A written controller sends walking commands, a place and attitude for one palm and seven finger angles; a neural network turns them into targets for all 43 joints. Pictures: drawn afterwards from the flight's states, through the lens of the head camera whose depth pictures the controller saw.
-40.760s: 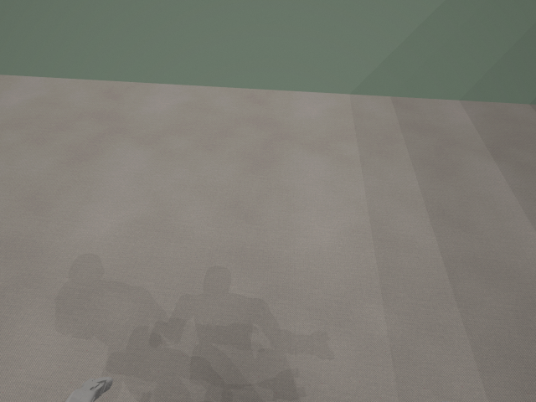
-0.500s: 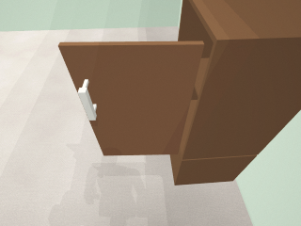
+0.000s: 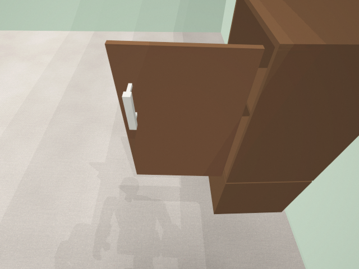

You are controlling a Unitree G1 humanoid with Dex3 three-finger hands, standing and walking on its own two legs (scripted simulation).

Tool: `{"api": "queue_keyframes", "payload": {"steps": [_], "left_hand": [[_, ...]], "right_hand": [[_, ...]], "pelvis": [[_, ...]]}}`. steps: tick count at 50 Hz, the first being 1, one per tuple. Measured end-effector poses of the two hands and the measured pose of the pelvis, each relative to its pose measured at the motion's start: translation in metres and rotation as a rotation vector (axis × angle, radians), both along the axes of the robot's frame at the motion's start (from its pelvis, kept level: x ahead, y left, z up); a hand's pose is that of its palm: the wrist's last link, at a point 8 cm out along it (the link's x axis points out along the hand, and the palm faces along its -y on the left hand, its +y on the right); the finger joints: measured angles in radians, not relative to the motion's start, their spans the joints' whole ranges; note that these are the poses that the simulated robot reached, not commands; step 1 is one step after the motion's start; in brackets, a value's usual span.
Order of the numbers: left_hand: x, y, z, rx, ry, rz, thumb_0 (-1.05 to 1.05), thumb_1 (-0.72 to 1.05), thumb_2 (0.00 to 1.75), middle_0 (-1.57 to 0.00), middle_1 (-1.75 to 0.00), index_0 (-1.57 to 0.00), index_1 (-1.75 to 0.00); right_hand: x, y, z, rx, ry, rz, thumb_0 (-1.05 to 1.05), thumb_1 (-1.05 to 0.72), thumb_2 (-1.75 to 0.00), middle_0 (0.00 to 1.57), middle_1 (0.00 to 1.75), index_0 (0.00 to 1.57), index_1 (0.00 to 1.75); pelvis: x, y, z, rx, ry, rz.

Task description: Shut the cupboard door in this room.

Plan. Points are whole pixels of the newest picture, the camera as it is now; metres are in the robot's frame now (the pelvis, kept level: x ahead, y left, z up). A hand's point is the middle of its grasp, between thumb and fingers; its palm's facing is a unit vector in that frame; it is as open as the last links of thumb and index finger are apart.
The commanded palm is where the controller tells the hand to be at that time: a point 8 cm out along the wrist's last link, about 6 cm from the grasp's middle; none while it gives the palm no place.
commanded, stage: come to a stop and stand still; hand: left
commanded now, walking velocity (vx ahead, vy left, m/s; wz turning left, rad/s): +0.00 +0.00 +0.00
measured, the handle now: (131, 107) +0.51 +0.17 +0.06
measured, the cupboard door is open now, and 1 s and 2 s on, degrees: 87 87 87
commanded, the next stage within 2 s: look again from close up in 0.16 s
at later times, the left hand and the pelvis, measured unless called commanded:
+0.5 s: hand out of the picture +0.06 +0.19 -0.17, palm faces -0.03 -0.97 -0.23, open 7.4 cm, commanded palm none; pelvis +0.02 -0.01 +0.01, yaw -1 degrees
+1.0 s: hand (95, 245) +0.18 +0.21 -0.08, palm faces +0.24 -0.94 -0.24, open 7.3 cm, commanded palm +0.14 +0.24 -0.06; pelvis +0.04 -0.01 -0.01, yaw +1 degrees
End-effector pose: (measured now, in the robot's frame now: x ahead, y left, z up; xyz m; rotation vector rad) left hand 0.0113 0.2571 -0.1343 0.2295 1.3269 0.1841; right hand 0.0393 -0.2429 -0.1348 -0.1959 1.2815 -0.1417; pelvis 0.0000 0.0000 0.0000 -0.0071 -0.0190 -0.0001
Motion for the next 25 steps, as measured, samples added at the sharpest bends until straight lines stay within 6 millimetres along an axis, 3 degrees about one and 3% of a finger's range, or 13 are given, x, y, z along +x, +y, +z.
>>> {"api": "queue_keyframes", "payload": {"steps": [5,10,25], "left_hand": [[-0.011,-0.003,0.0,-0.007,0.042,0.008,0.0,0.91,0.9,-0.2,-0.3,-0.2,-0.3],[-0.007,-0.01,-0.002,-0.022,0.049,0.004,0.0,0.91,0.9,-0.2,-0.3,-0.2,-0.3],[0.048,-0.023,-0.002,-0.043,-0.04,-0.041,0.0,0.91,0.9,-0.2,-0.3,-0.2,-0.3]], "right_hand": [[-0.002,0.0,-0.001,0.002,0.021,-0.006,0.0,-0.9,-0.9,0.21,0.3,0.2,0.3],[0.003,-0.004,0.001,-0.006,0.023,-0.01,0.0,-0.9,-0.9,0.21,0.3,0.2,0.3],[0.031,-0.014,0.007,-0.023,-0.009,-0.014,0.0,-0.91,-0.9,0.2,0.3,0.2,0.3]], "pelvis": [[0.003,0.001,0.001,0.004,0.0,-0.002],[0.007,0.0,0.003,0.006,0.0,-0.004],[0.022,-0.006,0.005,0.006,-0.006,-0.013]]}}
